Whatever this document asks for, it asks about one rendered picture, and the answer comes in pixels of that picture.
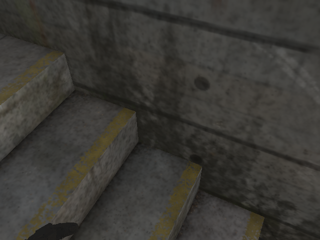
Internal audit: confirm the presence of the robot left hand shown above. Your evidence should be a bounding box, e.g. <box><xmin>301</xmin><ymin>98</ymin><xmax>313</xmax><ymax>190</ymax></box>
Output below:
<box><xmin>25</xmin><ymin>222</ymin><xmax>79</xmax><ymax>240</ymax></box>

